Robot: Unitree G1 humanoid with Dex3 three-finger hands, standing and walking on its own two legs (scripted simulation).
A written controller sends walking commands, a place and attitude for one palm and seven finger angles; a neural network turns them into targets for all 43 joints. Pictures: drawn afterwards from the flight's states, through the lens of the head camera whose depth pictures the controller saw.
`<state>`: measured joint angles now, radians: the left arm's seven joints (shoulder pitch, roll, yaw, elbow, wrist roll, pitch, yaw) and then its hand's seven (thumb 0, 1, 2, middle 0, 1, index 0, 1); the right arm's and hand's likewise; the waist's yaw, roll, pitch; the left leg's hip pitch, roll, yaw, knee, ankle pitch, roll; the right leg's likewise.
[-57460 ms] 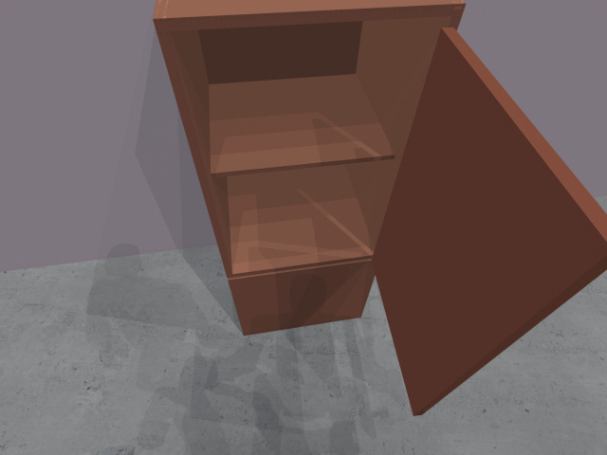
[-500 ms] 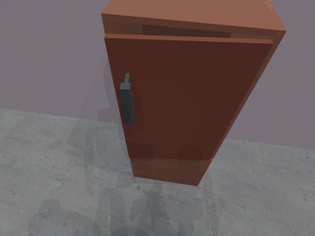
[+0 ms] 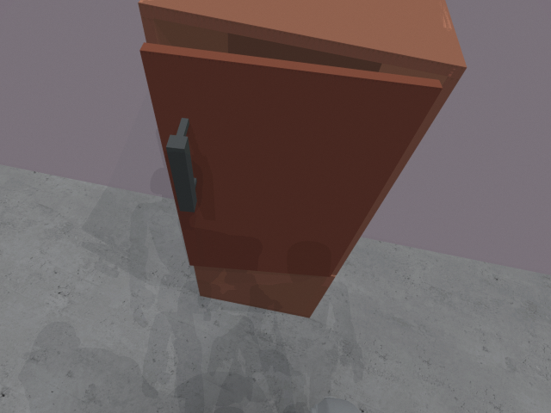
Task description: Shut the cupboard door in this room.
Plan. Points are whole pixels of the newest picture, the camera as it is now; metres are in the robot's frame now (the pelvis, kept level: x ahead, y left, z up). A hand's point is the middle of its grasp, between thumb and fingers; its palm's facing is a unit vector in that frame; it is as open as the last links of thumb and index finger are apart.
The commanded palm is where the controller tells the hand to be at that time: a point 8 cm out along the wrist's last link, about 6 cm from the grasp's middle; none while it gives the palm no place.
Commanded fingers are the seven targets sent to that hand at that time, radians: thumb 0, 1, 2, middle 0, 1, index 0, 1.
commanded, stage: come to a stop and stand still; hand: left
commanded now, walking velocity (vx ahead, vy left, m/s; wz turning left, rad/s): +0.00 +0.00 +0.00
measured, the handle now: (186, 167) +0.44 +0.18 +0.06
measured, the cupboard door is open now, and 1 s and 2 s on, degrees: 7 7 7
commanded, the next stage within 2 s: look again from close up in 0.92 s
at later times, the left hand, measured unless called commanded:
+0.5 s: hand out of the picture +0.04 +0.14 -0.20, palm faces +0.07 -0.98 -0.20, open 7.4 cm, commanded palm none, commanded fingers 0.00 0.90 0.90 -0.20 -0.30 -0.20 -0.30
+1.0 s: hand out of the picture -0.02 +0.18 -0.17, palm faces +0.02 -0.96 -0.29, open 7.4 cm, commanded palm none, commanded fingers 0.00 0.90 0.90 -0.20 -0.30 -0.20 -0.30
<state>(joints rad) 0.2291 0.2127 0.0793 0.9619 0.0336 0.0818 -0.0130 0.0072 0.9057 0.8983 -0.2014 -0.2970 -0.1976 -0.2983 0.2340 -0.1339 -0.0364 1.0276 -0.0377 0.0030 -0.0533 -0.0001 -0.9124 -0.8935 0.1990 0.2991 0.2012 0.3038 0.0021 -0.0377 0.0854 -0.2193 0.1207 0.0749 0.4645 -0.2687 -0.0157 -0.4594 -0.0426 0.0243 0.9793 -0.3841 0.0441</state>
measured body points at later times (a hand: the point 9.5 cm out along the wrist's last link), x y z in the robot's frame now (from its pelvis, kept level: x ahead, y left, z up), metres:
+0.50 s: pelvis +0.00 -0.05 -0.02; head +0.04 -0.02 +0.43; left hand +0.03 +0.19 -0.18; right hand +0.10 -0.29 -0.15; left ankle +0.03 +0.03 -0.75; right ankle +0.00 -0.20 -0.75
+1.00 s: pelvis -0.01 -0.02 -0.01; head -0.01 -0.04 +0.44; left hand -0.02 +0.23 -0.15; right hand +0.04 -0.25 -0.17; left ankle +0.03 +0.03 -0.75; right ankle +0.00 -0.18 -0.74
